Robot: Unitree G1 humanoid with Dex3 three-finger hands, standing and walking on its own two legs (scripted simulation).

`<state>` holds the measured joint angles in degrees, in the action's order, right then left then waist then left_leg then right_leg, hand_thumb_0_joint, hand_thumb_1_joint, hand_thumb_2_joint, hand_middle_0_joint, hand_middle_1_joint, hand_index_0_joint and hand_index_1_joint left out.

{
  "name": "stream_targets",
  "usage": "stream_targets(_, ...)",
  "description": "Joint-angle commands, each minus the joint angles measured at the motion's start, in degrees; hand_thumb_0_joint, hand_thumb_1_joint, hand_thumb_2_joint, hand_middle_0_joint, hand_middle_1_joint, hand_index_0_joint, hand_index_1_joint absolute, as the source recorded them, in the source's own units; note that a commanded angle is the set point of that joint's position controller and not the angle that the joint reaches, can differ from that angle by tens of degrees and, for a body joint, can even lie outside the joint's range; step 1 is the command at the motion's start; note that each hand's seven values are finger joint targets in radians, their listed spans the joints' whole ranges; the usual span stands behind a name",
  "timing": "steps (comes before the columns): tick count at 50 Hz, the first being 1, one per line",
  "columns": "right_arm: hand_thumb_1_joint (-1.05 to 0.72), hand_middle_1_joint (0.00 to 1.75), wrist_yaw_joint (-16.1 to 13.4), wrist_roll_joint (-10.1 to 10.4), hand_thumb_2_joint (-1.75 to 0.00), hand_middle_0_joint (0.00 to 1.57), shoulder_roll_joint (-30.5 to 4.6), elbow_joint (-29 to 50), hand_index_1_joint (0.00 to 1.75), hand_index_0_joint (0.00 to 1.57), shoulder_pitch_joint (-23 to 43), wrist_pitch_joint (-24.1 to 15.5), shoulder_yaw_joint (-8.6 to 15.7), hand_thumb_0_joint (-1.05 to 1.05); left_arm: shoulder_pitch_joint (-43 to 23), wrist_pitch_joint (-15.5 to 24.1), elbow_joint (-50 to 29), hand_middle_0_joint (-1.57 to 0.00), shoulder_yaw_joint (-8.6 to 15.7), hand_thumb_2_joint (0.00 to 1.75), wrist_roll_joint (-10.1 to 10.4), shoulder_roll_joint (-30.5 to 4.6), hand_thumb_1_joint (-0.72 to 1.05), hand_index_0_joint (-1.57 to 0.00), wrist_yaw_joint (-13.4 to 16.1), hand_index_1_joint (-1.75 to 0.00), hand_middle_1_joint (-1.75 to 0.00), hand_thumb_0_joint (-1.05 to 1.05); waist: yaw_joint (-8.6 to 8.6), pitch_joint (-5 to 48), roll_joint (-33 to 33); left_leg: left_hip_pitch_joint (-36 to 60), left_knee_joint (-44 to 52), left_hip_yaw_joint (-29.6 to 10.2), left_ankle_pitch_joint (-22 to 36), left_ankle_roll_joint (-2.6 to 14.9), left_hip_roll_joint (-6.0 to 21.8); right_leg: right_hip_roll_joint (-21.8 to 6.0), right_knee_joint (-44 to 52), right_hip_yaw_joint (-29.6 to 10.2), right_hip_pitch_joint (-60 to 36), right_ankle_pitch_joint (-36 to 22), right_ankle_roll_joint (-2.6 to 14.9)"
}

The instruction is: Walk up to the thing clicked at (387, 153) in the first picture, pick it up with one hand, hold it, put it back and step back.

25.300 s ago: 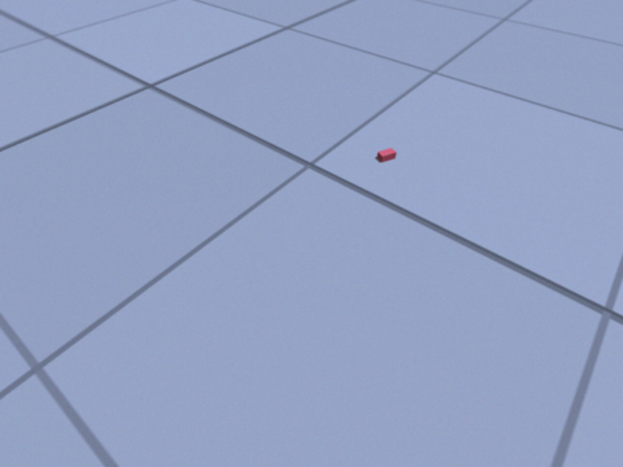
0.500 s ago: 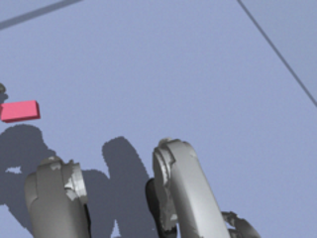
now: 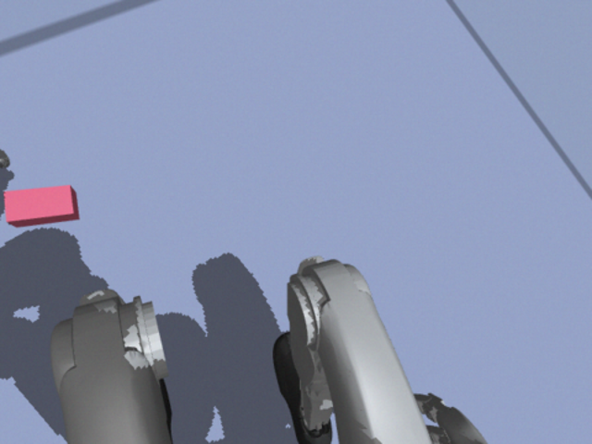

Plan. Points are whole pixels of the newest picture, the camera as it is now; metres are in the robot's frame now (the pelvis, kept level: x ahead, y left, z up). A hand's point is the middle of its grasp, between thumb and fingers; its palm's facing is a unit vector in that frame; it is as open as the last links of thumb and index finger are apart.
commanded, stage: rise first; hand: left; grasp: from above
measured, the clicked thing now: (43, 206) +0.47 +0.31 -0.30
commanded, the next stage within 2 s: approach in 0.52 s
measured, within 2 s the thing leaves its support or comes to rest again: neither
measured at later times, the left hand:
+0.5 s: hand out of the picture +0.42 +0.35 -0.18, palm faces -0.46 -0.08 -0.88, open 13.2 cm
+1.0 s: hand (27, 181) +0.47 +0.29 -0.17, palm faces -0.41 -0.04 -0.91, open 13.0 cm
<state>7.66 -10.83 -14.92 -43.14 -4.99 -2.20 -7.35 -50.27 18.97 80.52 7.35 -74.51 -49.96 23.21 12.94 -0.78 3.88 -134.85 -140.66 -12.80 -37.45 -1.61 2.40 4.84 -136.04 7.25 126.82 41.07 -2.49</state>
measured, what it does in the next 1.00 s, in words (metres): stands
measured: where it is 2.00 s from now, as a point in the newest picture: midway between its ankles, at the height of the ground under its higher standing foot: (235, 429)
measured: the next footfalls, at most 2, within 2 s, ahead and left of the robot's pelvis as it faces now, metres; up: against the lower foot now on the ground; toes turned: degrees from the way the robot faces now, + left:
none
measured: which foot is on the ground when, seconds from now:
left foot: down 0.00-1.00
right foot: down 0.00-1.00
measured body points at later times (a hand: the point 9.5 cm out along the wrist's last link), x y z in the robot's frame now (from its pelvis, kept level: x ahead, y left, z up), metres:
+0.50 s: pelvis +0.00 +0.00 +0.00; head +0.23 +0.10 +0.37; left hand +0.44 +0.35 -0.12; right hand +0.07 -0.27 -0.10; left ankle +0.08 +0.14 -0.28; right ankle +0.10 -0.12 -0.28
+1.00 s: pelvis +0.00 +0.00 +0.01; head +0.23 +0.10 +0.38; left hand +0.48 +0.29 -0.11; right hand +0.07 -0.27 -0.09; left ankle +0.08 +0.14 -0.28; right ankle +0.10 -0.12 -0.28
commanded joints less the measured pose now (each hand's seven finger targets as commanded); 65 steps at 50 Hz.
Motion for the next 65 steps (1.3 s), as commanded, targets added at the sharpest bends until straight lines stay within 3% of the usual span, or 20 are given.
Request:
stream_targets(1,-0.91,0.30,-0.78,0.33,-0.90,0.20,-15.22,0.58,0.30,0.20,-10.96,-0.08,4.92,0.00,-15.81,-0.68,-7.80,-0.21,1.48,0.91,1.06,-14.50,-0.41,-0.20,1.79,-0.87,-0.86,0.00,0.23,37.97,-22.81,32.76,13.08,7.45,9.16,2.58,-0.03,1.09,14.61,4.19,-15.43,-14.78,3.87)
stream_targets(3,-0.90,0.30,-0.87,0.61,-0.90,0.20,-15.50,0.85,0.30,0.20,-10.89,0.06,4.85,0.00,-16.38,-0.73,-8.15,-0.20,2.55,0.91,1.38,-15.80,-0.42,-0.19,1.92,-0.87,-0.86,0.00,-0.08,38.25,-22.35,32.31,13.31,7.31,8.43,2.58,-0.09,0.97,14.44,4.42,-15.40,-13.98,3.92)
stream_targets(5,-0.91,0.30,-0.99,0.48,-0.90,0.20,-15.16,0.90,0.30,0.20,-10.72,0.18,4.63,0.00,-15.87,-0.84,-7.62,-0.21,1.98,0.90,1.16,-15.25,-0.41,-0.20,1.69,-0.86,-0.85,0.00,-0.48,38.03,-21.81,31.39,13.39,7.60,7.70,2.68,-0.20,1.07,14.92,4.17,-15.69,-13.41,3.94)
stream_targets(7,-0.91,0.30,-0.99,0.84,-0.90,0.20,-15.04,1.06,0.30,0.20,-10.80,-0.04,4.76,0.00,-16.59,-1.11,-6.93,-0.21,0.76,0.90,1.36,-14.07,-0.40,-0.20,1.36,-0.86,-0.85,0.00,0.52,36.56,-21.16,31.01,13.35,7.52,7.01,2.73,-0.12,1.06,15.08,4.16,-14.63,-12.83,3.96)
stream_targets(9,-0.90,0.30,-1.14,1.06,-0.90,0.20,-15.34,1.19,0.30,0.20,-10.42,-0.06,4.89,0.00,-16.68,-1.09,-7.43,-0.22,1.50,0.90,1.63,-14.95,-0.40,-0.21,1.22,-0.85,-0.84,0.00,-0.35,36.70,-22.05,31.63,14.17,7.38,6.16,2.51,-0.19,0.90,14.62,4.34,-13.83,-11.73,4.21)
stream_targets(12,-0.91,0.30,-1.14,1.15,-0.90,0.20,-15.05,1.39,0.30,0.20,-10.51,0.01,4.49,0.00,-15.97,-0.94,-5.91,-0.23,0.42,0.88,1.19,-14.01,-0.38,-0.22,0.69,-0.84,-0.83,0.00,0.06,35.25,-20.76,30.51,14.34,7.45,5.51,2.61,-0.36,0.99,14.96,4.36,-14.09,-11.14,4.21)
stream_targets(14,-0.90,0.30,-1.31,1.03,-0.90,0.20,-15.30,1.62,0.30,0.20,-10.37,0.02,4.19,0.00,-17.52,-0.51,-7.34,-0.24,1.36,0.87,1.61,-15.86,-0.37,-0.23,0.78,-0.83,-0.82,0.00,0.07,36.32,-20.85,30.16,13.66,7.63,5.93,2.79,-0.37,0.98,15.45,4.04,-14.96,-11.62,3.94)
stream_targets(18,-0.91,0.30,-1.33,0.88,-0.90,0.20,-15.28,1.21,0.30,0.20,-11.07,0.07,4.10,0.00,-16.70,0.08,-6.69,-0.25,1.37,0.87,1.67,-15.61,-0.36,-0.24,0.71,-0.82,-0.81,0.00,0.15,36.73,-19.70,29.93,13.24,7.61,6.47,2.83,-0.49,0.94,15.42,3.95,-15.93,-11.93,3.80)
stream_targets(19,-0.90,0.30,-1.36,0.88,-0.90,0.20,-15.11,1.21,0.30,0.20,-10.94,-0.07,4.27,0.00,-17.27,0.20,-6.47,-0.24,0.21,0.87,1.46,-14.51,-0.36,-0.24,0.53,-0.83,-0.82,0.00,0.60,36.77,-20.83,30.69,13.41,7.51,6.22,2.65,-0.43,0.99,15.17,3.99,-15.16,-11.79,3.97)
stream_targets(31,-0.91,0.30,-1.23,0.59,-0.90,0.20,-15.61,1.31,0.30,0.20,-11.12,-0.02,4.29,0.00,-17.41,0.15,-7.59,-0.26,2.07,0.94,0.77,-16.01,-0.43,-0.21,1.95,-0.80,-0.76,0.00,0.19,38.11,-22.74,32.27,13.77,7.37,7.07,2.40,-0.42,0.88,14.43,4.63,-14.42,-12.37,4.11)
stream_targets(33,-0.90,0.30,-1.21,0.59,-0.89,0.20,-15.32,1.06,0.30,0.20,-11.18,-0.13,4.47,0.00,-17.85,-0.35,-8.20,-0.23,0.95,0.86,0.47,-14.76,-0.36,-0.23,1.72,-0.85,-0.85,0.00,0.33,37.95,-23.62,33.06,13.96,7.56,7.43,2.40,-0.39,0.81,14.50,4.35,-13.85,-12.89,4.15)
stream_targets(38,-0.90,0.30,-1.19,0.88,-0.90,0.20,-15.08,0.45,0.30,0.20,-12.95,-0.57,4.56,0.00,-23.55,-1.40,-8.38,-0.21,-4.25,0.86,1.53,-8.89,-0.37,-0.22,1.64,-0.88,-0.89,0.00,3.68,37.81,-21.64,31.47,13.22,7.32,7.11,2.65,-0.16,0.88,15.83,4.03,-14.29,-13.71,3.78)
stream_targets(42,-0.91,0.30,-1.39,0.98,-0.90,0.20,-15.58,0.24,0.30,0.20,-13.33,-1.18,4.50,0.00,-27.26,-2.91,-6.76,-0.22,-7.31,0.86,1.39,-5.40,-0.36,-0.23,1.98,-0.88,-0.89,0.00,4.78,36.85,-23.60,33.93,14.69,6.84,6.09,2.07,-0.01,0.85,15.55,5.07,-11.81,-12.76,4.17)
stream_targets(44,-0.91,0.30,-1.45,1.14,-0.90,0.20,-15.70,0.69,0.30,0.20,-13.48,-1.22,4.15,0.00,-27.49,-4.19,-4.67,-0.24,-7.00,0.86,0.47,-6.19,-0.35,-0.25,2.57,-0.86,-0.87,0.00,4.51,37.52,-24.04,33.65,14.53,7.10,6.82,2.09,-0.17,0.96,15.37,4.97,-12.38,-13.58,4.22)
stream_targets(45,-0.90,0.30,-1.51,1.24,-0.90,0.20,-15.64,0.73,0.30,0.20,-13.17,-1.11,3.96,0.00,-27.23,-4.85,-4.01,-0.25,-6.17,0.85,0.74,-6.95,-0.33,-0.26,3.09,-0.85,-0.86,0.00,3.32,37.74,-24.29,33.03,14.90,7.42,7.06,2.07,-0.26,0.98,15.34,4.75,-12.73,-13.59,4.33)
stream_targets(49,-0.91,0.30,-1.34,1.01,-0.90,0.20,-15.51,2.05,0.30,0.20,-12.92,-1.09,2.75,0.00,-26.09,-7.74,1.25,-0.27,-4.41,0.84,-0.26,-9.19,-0.33,-0.27,4.07,-0.83,-0.84,0.00,3.88,36.72,-23.16,31.01,14.17,7.98,7.86,2.65,-0.30,1.09,14.98,4.43,-14.04,-14.83,4.18)
stream_targets(55,-0.91,0.30,-1.10,1.48,-0.90,0.20,-15.22,3.82,0.30,0.20,-12.35,-1.52,1.79,0.00,-21.15,-10.33,0.91,-0.30,-1.67,0.81,2.53,-12.60,-0.30,-0.29,3.12,-0.79,-0.79,0.00,2.36,37.94,-19.75,26.19,13.28,8.85,7.69,3.68,-0.41,1.32,15.73,2.61,-19.83,-14.50,3.63)
stream_targets(59,-0.91,0.30,-1.26,1.98,-0.90,0.20,-15.38,4.12,0.30,0.20,-12.55,-1.54,2.16,0.00,-22.41,-9.58,-6.34,-0.30,-0.58,0.81,4.24,-15.10,-0.31,-0.30,0.78,-0.77,-0.77,0.00,1.88,40.53,-21.67,27.86,13.34,8.75,7.81,3.49,-0.24,1.28,15.73,2.30,-21.41,-14.40,3.69)
stream_targets(62,-0.91,0.30,-1.30,2.05,-0.90,0.20,-15.83,3.82,0.30,0.20,-13.89,-1.38,2.79,0.00,-22.80,-8.22,-7.57,-0.29,-1.76,0.80,5.41,-13.11,-0.31,-0.29,-1.40,-0.79,-0.79,0.00,3.52,38.31,-20.47,26.71,12.59,8.20,6.75,3.36,-0.29,1.22,16.28,2.62,-19.64,-12.96,3.89)
stream_targets(65,-0.91,0.30,-1.41,1.98,-0.90,0.20,-15.28,2.93,0.30,0.20,-14.80,-0.86,3.14,0.00,-22.75,-6.00,-8.77,-0.30,-3.22,0.82,5.90,-11.36,-0.32,-0.29,-3.19,-0.79,-0.78,0.00,3.77,37.99,-19.94,26.47,12.80,7.57,5.12,3.08,-0.31,1.32,16.68,2.58,-19.32,-10.68,3.93)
